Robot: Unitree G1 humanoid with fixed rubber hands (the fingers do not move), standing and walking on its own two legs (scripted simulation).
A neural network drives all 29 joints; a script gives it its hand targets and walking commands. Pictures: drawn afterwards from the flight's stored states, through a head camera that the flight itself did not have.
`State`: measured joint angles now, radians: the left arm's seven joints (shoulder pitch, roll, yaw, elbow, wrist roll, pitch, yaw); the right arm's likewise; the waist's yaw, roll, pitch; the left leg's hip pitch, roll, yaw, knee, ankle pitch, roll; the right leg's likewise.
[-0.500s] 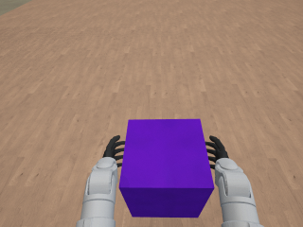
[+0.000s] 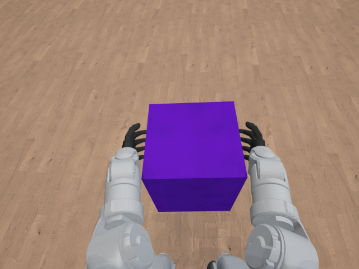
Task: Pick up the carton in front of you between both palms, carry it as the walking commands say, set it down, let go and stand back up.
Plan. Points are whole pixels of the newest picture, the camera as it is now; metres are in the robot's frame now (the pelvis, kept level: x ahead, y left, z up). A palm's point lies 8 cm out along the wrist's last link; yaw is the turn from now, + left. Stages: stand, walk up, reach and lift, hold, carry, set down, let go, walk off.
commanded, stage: set down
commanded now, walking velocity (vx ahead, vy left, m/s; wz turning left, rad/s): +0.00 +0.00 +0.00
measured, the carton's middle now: (192, 161) +0.39 +0.01 -0.06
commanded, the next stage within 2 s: none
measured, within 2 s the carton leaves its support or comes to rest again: rests again in 1.88 s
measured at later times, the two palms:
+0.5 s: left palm (151, 166) +0.44 +0.15 -0.19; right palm (241, 168) +0.44 -0.15 -0.19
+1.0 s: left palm (161, 175) +0.48 +0.13 -0.35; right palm (236, 176) +0.48 -0.16 -0.35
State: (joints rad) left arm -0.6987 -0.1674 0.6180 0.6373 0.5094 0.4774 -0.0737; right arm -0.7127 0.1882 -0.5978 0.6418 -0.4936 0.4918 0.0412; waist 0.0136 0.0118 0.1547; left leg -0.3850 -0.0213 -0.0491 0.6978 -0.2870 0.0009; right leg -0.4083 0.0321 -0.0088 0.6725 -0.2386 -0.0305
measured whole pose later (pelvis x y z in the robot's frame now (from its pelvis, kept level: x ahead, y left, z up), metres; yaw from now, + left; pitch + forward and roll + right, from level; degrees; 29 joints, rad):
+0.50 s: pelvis +0.01 +0.01 -0.12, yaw +0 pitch +38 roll +1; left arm -0.75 -0.14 0.48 0.50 0.23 0.25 0.03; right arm -0.77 0.08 -0.45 0.53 -0.25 0.27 0.02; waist -0.01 0.02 -0.12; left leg -1.47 -0.05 -0.01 1.26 -0.45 0.00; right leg -1.50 0.02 0.01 1.24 -0.40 -0.01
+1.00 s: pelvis -0.03 +0.01 -0.25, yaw +1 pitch +46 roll +2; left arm -1.10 -0.02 0.50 0.63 0.20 0.30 0.08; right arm -1.13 -0.06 -0.44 0.67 -0.23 0.32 -0.01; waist -0.02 0.02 -0.04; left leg -1.99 -0.05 0.01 1.73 -0.54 -0.01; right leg -2.04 0.03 0.01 1.71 -0.48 -0.02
